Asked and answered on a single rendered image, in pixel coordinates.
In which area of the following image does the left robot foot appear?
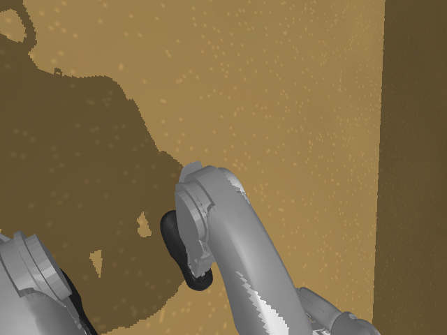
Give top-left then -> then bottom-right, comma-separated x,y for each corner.
61,269 -> 98,335

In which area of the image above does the right robot arm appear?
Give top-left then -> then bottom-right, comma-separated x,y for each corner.
331,311 -> 381,335

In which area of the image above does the right robot foot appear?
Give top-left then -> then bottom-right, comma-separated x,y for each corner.
160,210 -> 213,291

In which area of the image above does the right robot hand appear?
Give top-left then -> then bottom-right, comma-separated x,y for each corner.
296,287 -> 342,335

